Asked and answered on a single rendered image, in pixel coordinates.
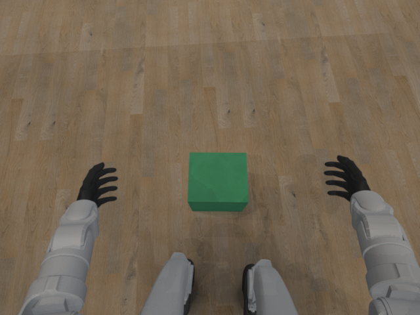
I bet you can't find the robot right forearm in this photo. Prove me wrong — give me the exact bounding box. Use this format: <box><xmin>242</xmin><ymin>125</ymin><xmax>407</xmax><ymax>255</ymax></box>
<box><xmin>350</xmin><ymin>190</ymin><xmax>420</xmax><ymax>302</ymax></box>

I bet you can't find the robot right hand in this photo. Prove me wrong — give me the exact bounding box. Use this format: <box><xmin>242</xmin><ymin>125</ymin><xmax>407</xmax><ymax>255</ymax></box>
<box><xmin>324</xmin><ymin>156</ymin><xmax>371</xmax><ymax>201</ymax></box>

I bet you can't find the carton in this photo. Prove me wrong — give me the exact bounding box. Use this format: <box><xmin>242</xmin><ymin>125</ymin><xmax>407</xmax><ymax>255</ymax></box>
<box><xmin>188</xmin><ymin>152</ymin><xmax>249</xmax><ymax>212</ymax></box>

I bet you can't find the robot left hand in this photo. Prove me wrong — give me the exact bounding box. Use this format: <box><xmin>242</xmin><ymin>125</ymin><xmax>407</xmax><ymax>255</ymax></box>
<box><xmin>77</xmin><ymin>162</ymin><xmax>118</xmax><ymax>208</ymax></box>

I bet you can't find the robot right shin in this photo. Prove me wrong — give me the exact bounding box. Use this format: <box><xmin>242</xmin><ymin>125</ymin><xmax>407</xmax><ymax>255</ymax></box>
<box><xmin>248</xmin><ymin>259</ymin><xmax>278</xmax><ymax>311</ymax></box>

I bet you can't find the right robot upper arm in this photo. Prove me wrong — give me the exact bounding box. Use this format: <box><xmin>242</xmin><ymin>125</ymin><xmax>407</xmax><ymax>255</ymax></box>
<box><xmin>368</xmin><ymin>297</ymin><xmax>420</xmax><ymax>315</ymax></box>

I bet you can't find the robot left forearm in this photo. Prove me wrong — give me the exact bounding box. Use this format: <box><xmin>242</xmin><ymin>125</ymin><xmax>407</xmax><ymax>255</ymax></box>
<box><xmin>18</xmin><ymin>199</ymin><xmax>99</xmax><ymax>315</ymax></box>

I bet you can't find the right robot thigh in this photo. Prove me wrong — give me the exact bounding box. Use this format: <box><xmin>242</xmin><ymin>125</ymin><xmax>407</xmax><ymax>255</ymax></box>
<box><xmin>247</xmin><ymin>266</ymin><xmax>298</xmax><ymax>315</ymax></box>

